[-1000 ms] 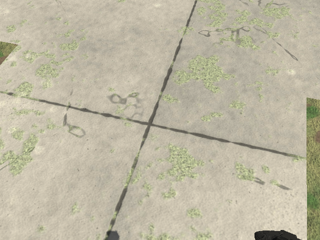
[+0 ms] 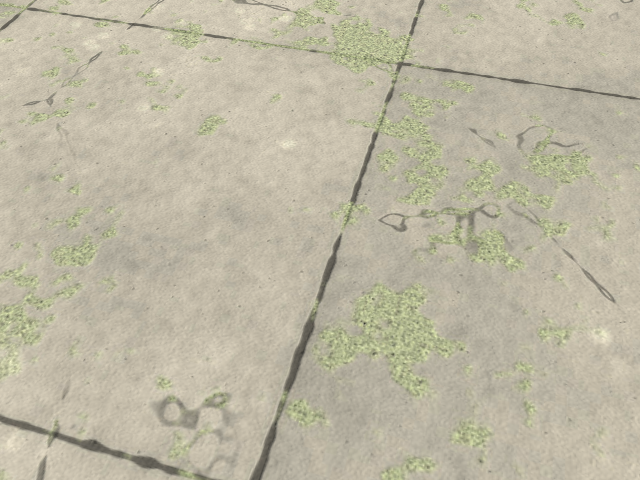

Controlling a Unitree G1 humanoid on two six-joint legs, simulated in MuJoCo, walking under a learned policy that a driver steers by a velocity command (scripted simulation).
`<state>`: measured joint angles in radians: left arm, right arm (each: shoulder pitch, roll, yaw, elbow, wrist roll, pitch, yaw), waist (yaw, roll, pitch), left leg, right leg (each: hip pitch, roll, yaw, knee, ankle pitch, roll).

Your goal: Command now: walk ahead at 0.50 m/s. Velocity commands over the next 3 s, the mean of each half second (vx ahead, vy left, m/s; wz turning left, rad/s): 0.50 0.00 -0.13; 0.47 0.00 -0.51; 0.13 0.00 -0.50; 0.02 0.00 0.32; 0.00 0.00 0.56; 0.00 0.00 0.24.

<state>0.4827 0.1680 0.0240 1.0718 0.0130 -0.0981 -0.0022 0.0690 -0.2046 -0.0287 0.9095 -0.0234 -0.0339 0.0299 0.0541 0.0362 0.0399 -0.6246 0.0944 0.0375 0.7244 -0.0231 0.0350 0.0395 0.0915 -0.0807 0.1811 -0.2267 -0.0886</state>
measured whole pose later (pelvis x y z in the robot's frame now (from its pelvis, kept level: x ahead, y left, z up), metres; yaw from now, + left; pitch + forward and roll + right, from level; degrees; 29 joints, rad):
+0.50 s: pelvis +0.27 +0.05 +0.00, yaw -5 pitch -1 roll +1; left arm 0.18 0.21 0.05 0.95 0.02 -0.03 -0.03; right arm 0.42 -0.18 -0.04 1.05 -0.02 -0.11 -0.01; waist -0.02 -0.04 0.03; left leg 0.00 -0.07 0.18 0.22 -0.22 0.09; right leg -0.66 -0.09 0.01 0.91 -0.04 -0.06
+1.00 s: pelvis +0.52 -0.03 +0.00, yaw -23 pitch +0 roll +0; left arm 0.34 0.25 0.07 0.95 0.00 -0.05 0.00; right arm 0.11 -0.24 -0.05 0.81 -0.04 -0.04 0.00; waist 0.03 0.03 0.07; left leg -0.65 0.12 -0.04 0.98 -0.22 -0.05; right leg -0.13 0.15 0.04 0.33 -0.20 -0.14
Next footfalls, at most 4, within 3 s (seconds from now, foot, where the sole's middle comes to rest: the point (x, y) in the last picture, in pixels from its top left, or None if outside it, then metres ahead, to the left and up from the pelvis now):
0.16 left None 0.26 0.11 -0.78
0.72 right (392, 467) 0.52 -0.07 -0.78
1.22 left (376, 342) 0.81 -0.04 -0.78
1.62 right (430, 426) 0.61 -0.16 -0.78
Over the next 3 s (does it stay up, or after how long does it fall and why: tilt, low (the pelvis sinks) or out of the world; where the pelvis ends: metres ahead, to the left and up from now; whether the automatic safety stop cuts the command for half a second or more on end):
stays up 0.63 -0.03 0.00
